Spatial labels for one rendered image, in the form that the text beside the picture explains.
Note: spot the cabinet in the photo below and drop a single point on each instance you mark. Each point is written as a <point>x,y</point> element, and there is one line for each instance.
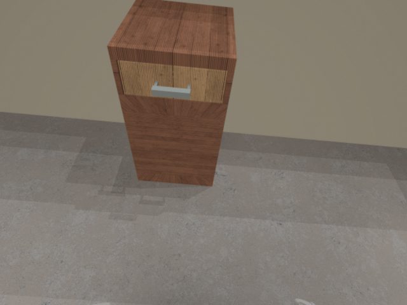
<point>173,140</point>

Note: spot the drawer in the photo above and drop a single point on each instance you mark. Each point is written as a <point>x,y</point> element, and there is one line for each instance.
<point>207,85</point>

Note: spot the handle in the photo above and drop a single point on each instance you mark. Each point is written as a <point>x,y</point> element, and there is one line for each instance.
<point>163,91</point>

